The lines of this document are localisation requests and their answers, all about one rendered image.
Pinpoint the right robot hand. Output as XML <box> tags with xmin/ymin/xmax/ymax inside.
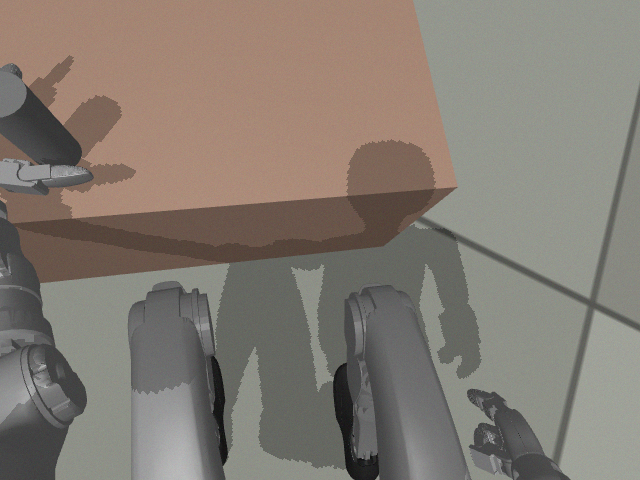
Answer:
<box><xmin>467</xmin><ymin>389</ymin><xmax>545</xmax><ymax>479</ymax></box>

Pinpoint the right robot foot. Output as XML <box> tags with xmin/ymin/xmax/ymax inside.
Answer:
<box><xmin>333</xmin><ymin>363</ymin><xmax>379</xmax><ymax>480</ymax></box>

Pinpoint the can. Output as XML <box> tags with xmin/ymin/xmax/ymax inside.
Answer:
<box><xmin>0</xmin><ymin>71</ymin><xmax>82</xmax><ymax>166</ymax></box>

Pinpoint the left robot hand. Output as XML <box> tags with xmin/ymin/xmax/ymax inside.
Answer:
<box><xmin>0</xmin><ymin>63</ymin><xmax>94</xmax><ymax>196</ymax></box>

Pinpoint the left robot foot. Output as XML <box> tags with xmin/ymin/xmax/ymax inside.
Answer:
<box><xmin>211</xmin><ymin>356</ymin><xmax>228</xmax><ymax>466</ymax></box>

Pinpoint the left robot arm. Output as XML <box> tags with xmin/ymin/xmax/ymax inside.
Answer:
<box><xmin>0</xmin><ymin>200</ymin><xmax>87</xmax><ymax>480</ymax></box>

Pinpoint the right robot arm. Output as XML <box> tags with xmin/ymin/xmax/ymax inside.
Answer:
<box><xmin>511</xmin><ymin>453</ymin><xmax>571</xmax><ymax>480</ymax></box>

